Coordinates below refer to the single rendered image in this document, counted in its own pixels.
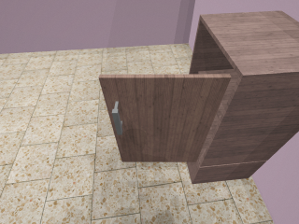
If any handle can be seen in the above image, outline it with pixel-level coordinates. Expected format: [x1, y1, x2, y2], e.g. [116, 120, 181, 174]
[112, 101, 123, 135]

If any cupboard door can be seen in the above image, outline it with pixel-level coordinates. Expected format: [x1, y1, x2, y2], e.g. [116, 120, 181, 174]
[99, 74, 231, 162]

